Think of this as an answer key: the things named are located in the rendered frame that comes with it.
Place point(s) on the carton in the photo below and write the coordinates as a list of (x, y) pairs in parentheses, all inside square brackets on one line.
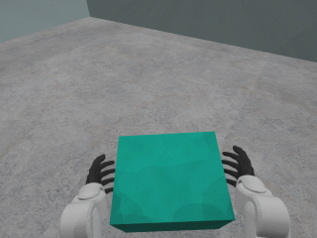
[(170, 182)]

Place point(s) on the robot left hand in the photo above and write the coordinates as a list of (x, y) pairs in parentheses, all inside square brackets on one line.
[(96, 176)]

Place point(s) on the right robot forearm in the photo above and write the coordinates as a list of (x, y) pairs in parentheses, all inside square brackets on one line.
[(265, 215)]

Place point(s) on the robot right hand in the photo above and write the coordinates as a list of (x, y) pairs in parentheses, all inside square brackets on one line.
[(243, 167)]

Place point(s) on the left robot forearm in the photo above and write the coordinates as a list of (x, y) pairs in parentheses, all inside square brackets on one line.
[(83, 217)]

